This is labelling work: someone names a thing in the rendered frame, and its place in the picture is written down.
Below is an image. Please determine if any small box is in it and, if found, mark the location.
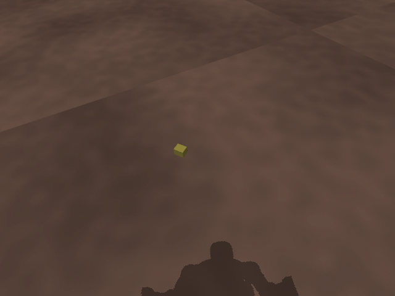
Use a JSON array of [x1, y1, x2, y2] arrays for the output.
[[173, 144, 188, 157]]

